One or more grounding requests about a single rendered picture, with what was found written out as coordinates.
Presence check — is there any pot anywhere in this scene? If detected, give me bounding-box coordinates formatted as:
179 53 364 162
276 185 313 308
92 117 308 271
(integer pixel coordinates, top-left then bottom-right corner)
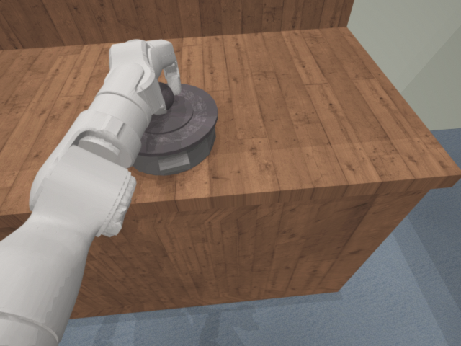
133 128 216 176

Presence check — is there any knob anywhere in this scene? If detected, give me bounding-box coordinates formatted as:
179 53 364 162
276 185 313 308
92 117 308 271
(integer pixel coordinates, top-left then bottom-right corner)
159 82 174 110

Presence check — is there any left robot upper arm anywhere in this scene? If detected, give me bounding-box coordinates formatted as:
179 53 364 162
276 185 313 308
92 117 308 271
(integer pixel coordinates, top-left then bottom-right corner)
0 145 137 346

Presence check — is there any left robot forearm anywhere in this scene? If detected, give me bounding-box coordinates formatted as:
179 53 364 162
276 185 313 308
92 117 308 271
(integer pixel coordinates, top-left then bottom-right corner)
29 39 164 211

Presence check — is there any lid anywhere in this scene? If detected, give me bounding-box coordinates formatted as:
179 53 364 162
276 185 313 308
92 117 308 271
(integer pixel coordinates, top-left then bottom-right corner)
138 84 218 157

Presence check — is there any left robot hand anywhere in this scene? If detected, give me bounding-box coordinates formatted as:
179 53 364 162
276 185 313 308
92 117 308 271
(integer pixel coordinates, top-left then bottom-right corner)
146 40 181 115

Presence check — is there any table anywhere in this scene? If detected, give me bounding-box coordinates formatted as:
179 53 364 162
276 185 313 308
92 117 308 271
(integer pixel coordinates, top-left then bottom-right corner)
0 0 461 319

